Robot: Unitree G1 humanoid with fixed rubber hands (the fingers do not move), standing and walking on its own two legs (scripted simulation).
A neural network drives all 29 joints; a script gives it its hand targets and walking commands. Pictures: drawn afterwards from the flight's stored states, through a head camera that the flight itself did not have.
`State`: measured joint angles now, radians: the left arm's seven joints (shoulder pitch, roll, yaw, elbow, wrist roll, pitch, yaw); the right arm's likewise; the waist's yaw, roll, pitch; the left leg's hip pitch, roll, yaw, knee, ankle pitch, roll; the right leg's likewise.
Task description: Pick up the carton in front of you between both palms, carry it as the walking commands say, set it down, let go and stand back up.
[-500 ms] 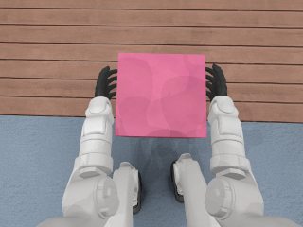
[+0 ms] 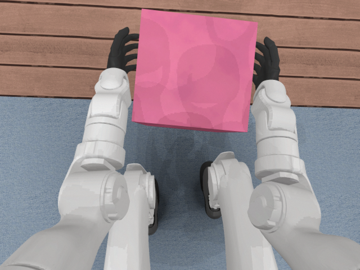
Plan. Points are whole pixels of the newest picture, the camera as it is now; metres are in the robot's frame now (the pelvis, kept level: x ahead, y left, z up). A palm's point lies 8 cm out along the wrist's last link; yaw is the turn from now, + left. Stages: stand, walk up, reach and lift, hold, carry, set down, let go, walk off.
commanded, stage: set down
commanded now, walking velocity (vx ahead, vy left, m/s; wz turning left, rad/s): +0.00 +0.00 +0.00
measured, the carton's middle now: (189, 86) +0.48 -0.05 -0.18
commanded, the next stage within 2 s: none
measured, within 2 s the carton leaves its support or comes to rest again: rests again in 1.52 s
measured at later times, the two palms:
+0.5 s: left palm (137, 76) +0.53 +0.08 -0.25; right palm (253, 82) +0.48 -0.22 -0.21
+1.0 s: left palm (138, 79) +0.53 +0.08 -0.26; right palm (250, 85) +0.48 -0.22 -0.24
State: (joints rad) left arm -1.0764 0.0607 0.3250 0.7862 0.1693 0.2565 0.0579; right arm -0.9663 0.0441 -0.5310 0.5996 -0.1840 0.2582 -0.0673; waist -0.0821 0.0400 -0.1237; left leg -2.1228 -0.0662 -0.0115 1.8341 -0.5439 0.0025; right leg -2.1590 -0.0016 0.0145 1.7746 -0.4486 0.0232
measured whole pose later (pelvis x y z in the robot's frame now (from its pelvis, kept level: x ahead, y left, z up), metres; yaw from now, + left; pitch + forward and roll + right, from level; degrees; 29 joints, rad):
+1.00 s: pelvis -0.01 +0.00 -0.10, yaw -2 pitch +41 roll -3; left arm -1.40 0.23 0.11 1.15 0.05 0.15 0.09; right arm -1.27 -0.18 -0.45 1.01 0.00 0.13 -0.06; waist -0.12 -0.02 0.17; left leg -2.33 -0.07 -0.01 2.20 -0.58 0.01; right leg -2.36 0.03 0.02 2.11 -0.47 0.06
